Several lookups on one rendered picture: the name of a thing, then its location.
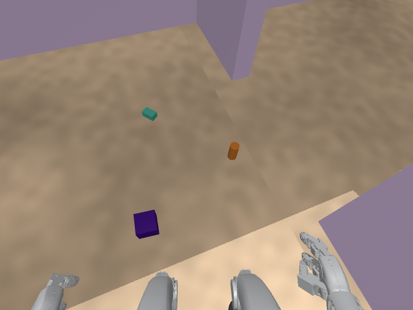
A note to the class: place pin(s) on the right robot arm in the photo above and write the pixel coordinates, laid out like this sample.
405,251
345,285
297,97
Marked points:
342,300

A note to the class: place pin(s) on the left robot hand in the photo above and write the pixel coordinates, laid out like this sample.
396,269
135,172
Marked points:
50,298

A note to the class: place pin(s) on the right robot hand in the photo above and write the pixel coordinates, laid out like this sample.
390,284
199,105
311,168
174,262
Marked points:
327,274

